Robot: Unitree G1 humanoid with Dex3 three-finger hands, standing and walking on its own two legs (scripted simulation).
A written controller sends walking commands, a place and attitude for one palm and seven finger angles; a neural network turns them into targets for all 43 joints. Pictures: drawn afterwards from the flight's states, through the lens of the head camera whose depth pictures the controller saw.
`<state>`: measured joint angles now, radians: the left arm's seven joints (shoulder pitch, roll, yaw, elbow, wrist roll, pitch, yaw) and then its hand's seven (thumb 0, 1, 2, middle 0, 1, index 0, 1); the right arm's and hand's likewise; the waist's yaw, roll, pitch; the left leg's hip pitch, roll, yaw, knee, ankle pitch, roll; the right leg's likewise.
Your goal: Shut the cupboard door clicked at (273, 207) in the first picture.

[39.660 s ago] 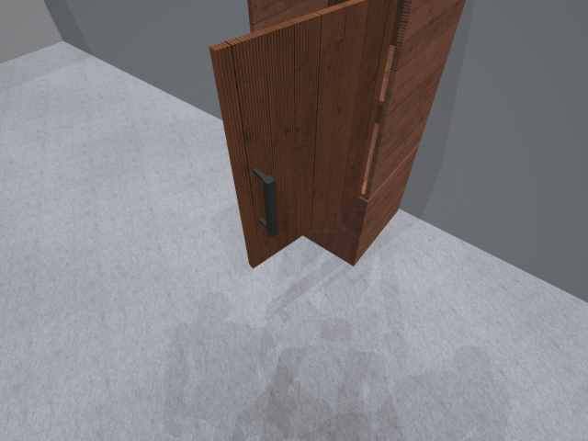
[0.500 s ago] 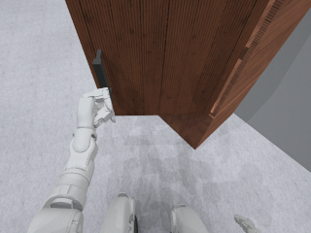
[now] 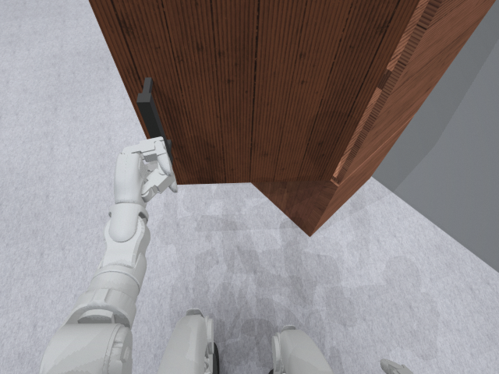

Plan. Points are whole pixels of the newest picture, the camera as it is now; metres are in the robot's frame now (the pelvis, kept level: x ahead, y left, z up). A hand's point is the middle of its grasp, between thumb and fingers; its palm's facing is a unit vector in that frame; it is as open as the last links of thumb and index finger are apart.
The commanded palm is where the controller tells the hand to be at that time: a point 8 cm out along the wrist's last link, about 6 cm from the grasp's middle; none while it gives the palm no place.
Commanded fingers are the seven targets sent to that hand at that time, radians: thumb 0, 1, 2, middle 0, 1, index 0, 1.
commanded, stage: push the door shut along its arc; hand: left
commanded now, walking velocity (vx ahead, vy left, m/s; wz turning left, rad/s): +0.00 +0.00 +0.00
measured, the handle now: (158, 126) +0.53 +0.16 +0.03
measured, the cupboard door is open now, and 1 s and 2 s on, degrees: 50 38 31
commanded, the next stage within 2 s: pull the fist back off the door in 1.46 s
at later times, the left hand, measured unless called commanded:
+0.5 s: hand (175, 144) +0.48 +0.12 +0.04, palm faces -0.10 -0.99 -0.06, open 3.1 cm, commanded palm +0.48 +0.16 +0.03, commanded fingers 0.00 0.90 0.90 -1.30 -1.50 -1.30 -1.50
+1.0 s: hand (195, 121) +0.54 +0.10 +0.04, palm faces -0.24 -0.97 -0.06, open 3.1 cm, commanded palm +0.54 +0.12 +0.03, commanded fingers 0.00 0.90 0.90 -1.30 -1.50 -1.30 -1.50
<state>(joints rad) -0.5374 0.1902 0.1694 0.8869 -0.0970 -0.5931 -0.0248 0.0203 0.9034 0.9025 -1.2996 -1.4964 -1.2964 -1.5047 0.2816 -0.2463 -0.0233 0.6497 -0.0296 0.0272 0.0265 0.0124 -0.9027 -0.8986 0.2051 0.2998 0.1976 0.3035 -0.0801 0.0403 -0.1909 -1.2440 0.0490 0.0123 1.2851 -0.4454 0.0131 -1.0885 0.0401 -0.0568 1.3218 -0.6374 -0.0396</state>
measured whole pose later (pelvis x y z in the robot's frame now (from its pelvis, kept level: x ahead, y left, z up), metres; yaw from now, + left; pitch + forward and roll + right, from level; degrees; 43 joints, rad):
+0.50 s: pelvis +0.00 +0.01 -0.02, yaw -1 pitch +26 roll -3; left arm -0.84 0.32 0.21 1.14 -0.08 -0.53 -0.13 0.02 0.90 0.90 -1.33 -1.50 -1.30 -1.50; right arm 0.31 -0.25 -0.01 0.66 -0.03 0.05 0.03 0.01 -0.90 -0.90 0.21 0.30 0.20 0.30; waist -0.13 0.06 -0.19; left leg -1.36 0.05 0.00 1.35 -0.46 0.03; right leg -1.19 0.04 -0.07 1.37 -0.65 -0.03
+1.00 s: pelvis -0.01 +0.02 -0.03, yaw -2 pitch +30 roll -5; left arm -1.10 0.43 0.23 1.26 -0.03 -0.42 -0.21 0.02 0.90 0.90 -1.30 -1.50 -1.29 -1.50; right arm 0.36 -0.26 0.01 0.68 -0.03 0.01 0.05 0.01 -0.90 -0.90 0.21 0.30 0.20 0.30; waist -0.22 0.08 -0.17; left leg -1.49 0.06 -0.02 1.42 -0.46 0.04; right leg -1.30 0.06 -0.09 1.42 -0.64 -0.02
